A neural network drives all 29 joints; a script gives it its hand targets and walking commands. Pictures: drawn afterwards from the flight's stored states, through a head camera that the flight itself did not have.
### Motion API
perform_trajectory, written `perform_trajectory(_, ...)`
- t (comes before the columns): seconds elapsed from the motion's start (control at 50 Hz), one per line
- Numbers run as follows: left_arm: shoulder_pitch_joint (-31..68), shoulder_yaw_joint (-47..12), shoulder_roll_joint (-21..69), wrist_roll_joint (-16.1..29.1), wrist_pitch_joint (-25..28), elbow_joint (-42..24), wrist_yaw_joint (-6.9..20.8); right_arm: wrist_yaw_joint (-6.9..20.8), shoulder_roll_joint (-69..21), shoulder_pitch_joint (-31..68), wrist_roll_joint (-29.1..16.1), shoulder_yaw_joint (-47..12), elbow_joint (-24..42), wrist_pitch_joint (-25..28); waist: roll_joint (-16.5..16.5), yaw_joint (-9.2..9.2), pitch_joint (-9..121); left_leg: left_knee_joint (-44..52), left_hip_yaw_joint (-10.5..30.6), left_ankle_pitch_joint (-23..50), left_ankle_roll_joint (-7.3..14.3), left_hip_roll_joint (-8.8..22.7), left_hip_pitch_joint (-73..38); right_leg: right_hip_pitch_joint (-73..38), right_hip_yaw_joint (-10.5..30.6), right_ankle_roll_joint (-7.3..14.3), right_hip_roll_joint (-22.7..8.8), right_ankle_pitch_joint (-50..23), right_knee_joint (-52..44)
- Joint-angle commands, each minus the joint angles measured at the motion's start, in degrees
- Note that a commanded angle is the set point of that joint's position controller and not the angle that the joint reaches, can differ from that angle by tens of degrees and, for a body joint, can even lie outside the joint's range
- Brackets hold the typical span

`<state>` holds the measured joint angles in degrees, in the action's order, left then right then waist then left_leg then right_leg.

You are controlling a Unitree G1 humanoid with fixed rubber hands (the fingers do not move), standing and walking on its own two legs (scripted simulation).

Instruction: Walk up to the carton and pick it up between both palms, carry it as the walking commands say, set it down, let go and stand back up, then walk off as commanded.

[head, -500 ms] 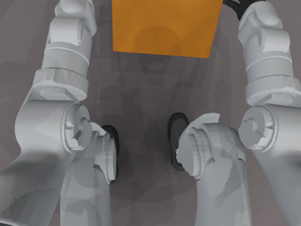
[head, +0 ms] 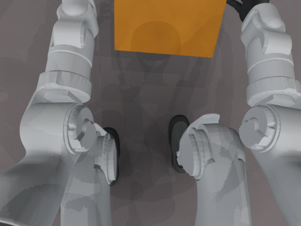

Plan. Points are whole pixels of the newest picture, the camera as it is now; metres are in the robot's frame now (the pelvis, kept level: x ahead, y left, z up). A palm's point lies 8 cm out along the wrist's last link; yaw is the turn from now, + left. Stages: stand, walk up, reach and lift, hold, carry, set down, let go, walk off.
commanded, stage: set down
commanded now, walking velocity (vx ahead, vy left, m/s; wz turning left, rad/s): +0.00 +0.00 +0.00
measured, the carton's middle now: out of the picture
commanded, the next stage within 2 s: none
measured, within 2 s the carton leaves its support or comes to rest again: neither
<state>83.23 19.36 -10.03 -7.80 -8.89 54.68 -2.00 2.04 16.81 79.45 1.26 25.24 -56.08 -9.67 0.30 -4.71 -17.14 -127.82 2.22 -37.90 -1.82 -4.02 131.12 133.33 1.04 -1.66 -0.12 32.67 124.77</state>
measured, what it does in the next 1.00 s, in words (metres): stands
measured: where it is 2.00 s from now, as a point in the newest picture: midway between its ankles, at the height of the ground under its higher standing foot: (145, 159)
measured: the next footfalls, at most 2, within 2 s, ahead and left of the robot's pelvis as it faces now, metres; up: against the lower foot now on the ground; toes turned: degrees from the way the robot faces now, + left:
none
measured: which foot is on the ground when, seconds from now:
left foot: down 0.00-1.00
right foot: down 0.00-1.00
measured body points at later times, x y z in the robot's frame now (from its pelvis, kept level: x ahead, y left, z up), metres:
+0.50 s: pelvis +0.00 +0.00 +0.00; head +0.38 +0.00 +0.24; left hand +0.58 +0.09 -0.19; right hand +0.54 -0.23 -0.18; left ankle +0.08 +0.12 -0.33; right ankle +0.11 -0.13 -0.33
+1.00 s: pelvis +0.00 +0.00 +0.00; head +0.38 -0.01 +0.23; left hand +0.57 +0.09 -0.20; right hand +0.53 -0.23 -0.19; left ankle +0.08 +0.12 -0.33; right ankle +0.11 -0.13 -0.33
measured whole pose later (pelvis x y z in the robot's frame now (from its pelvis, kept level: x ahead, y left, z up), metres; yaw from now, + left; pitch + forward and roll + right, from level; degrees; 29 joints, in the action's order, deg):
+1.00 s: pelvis +0.00 +0.00 +0.00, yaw +0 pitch +40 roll -1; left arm 84.5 15.5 -12.3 -6.7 -4.0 61.5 -2.0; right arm 1.3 17.5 80.6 1.6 25.0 -61.9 -3.6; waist 0.1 -4.6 -18.9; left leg -129.0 2.0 -39.1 -2.2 -4.2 130.2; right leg 132.7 1.3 -1.7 -0.2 33.9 126.3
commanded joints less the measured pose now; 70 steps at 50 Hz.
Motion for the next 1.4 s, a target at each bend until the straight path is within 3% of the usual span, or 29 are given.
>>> perform_trajectory(0.0,9.6,-15.5,40.3,0.9,-2.5,6.5,10.8,12.8,-45.4,16.0,-1.5,-17.1,-3.0,-2.1,5.1,1.69,44.8,11.6,-4.3,18.6,2.3,-3.1,-21.9,-24.3,-3.5,0.5,4.6,-18.5,-7.7)
perform_trajectory(0.66,5.8,-12.1,33.3,-1.8,-1.5,10.4,10.2,11.8,-39.1,10.9,1.5,-12.5,-6.9,-1.1,5.1,1.63,40.5,10.8,-3.6,19.1,2.3,-2.4,-21.0,-22.7,-2.7,0.0,3.9,-18.1,-6.8)
perform_trajectory(0.82,4.9,-11.4,25.6,-1.1,0.1,11.0,8.0,9.3,-31.2,9.3,1.4,-10.9,-8.5,0.6,4.8,1.33,42.4,10.5,-3.6,20.0,1.5,-2.0,-21.9,-24.5,-2.8,-0.2,3.3,-19.1,-6.5)
perform_trajectory(0.92,3.7,-9.8,14.6,-0.2,1.7,11.7,5.0,5.8,-20.4,6.3,1.4,-8.4,-10.0,2.4,4.4,1.03,44.0,10.4,-3.9,19.9,0.8,-1.3,-22.6,-26.7,-2.6,-0.5,2.6,-19.6,-6.6)
perform_trajectory(1.0,5.8,-10.3,1.8,3.3,4.3,8.6,1.0,1.1,-7.6,4.4,-0.3,-7.1,-9.6,5.6,3.7,-0.35,47.3,10.0,-3.9,21.1,0.0,-0.7,-23.5,-30.3,-2.0,-0.4,2.1,-22.5,-6.7)
perform_trajectory(1.04,8.4,-11.5,-7.1,6.5,6.3,5.7,-1.8,-2.3,1.4,5.3,-3.0,-7.2,-8.0,8.3,3.7,-1.49,50.3,9.4,-3.5,23.3,-0.5,-0.3,-24.5,-32.6,-1.8,-0.3,2.0,-25.5,-6.4)
perform_trajectory(1.1,14.5,-16.1,-11.1,12.5,8.2,2.6,-3.9,-5.3,6.0,10.6,-8.6,-10.5,-6.2,11.3,5.2,-2.96,57.2,8.1,-2.6,27.7,-0.9,0.2,-29.1,-35.3,-1.6,0.1,1.8,-29.8,-5.4)
perform_trajectory(1.2,16.9,-19.4,-14.1,18.1,7.6,6.0,-3.8,-6.0,10.4,13.7,-12.9,-13.4,-8.9,11.6,5.7,-3.66,55.3,8.1,-2.0,22.8,-0.9,1.2,-28.2,-33.9,-1.7,0.6,0.6,-25.4,-5.7)
perform_trajectory(1.38,19.4,-18.7,-17.5,19.2,6.6,12.3,-2.3,-5.5,13.9,16.9,-11.8,-12.3,-13.2,10.8,4.6,-3.81,47.1,8.3,-2.0,13.5,-0.4,2.2,-22.4,-31.8,-1.8,0.5,-0.4,-18.1,-6.4)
